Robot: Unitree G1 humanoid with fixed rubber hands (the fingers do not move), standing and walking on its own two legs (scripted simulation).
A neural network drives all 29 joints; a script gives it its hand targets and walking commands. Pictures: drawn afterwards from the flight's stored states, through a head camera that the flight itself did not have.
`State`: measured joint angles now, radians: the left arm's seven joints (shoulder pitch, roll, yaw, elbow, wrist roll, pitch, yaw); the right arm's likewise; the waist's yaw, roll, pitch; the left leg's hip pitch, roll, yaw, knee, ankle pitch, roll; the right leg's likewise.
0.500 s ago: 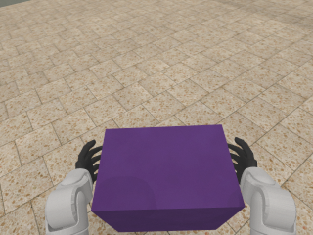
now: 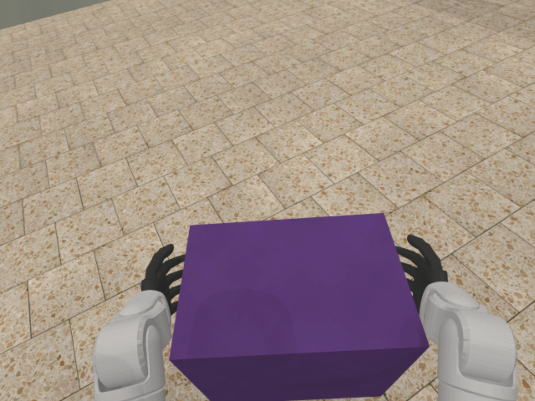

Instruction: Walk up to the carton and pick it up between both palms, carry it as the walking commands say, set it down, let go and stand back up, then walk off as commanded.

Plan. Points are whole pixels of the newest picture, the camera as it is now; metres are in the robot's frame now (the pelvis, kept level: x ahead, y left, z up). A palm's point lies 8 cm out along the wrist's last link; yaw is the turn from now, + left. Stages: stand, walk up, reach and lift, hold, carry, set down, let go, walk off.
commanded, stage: carry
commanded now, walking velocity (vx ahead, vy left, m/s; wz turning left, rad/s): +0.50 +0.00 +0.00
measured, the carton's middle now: (291, 316) +0.25 -0.01 -0.01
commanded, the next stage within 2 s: none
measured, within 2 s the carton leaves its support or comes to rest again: neither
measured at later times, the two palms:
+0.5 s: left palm (192, 138) +0.60 +0.18 +0.07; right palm (374, 140) +0.55 -0.18 +0.07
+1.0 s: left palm (227, 65) +0.90 +0.13 +0.07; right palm (364, 57) +0.91 -0.23 +0.06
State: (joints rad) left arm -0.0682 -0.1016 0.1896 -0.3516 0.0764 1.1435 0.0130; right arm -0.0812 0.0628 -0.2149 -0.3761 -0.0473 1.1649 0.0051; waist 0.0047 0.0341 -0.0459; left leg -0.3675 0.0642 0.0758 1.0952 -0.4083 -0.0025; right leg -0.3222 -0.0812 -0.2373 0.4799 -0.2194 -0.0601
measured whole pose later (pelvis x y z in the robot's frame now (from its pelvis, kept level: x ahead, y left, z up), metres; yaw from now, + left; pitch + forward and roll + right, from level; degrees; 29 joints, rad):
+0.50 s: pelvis +0.33 +0.03 +0.00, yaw -5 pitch +3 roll -1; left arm -0.08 -0.06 0.20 -0.34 0.06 1.16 -0.01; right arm -0.03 0.13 -0.21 -0.39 -0.07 1.13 -0.01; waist -0.04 0.00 -0.06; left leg -0.25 0.01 0.22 0.37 -0.19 0.08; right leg -0.43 -0.09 -0.08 1.05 -0.36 0.00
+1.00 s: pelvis +0.65 -0.05 +0.01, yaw +0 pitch +5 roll +2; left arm -0.05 -0.11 0.21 -0.42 0.06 1.13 0.01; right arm -0.08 0.10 -0.23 -0.41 -0.04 1.14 0.00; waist 0.01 0.01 0.02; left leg -0.45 0.05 0.09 1.01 -0.37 0.00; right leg -0.29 -0.09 -0.21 0.38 -0.17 -0.04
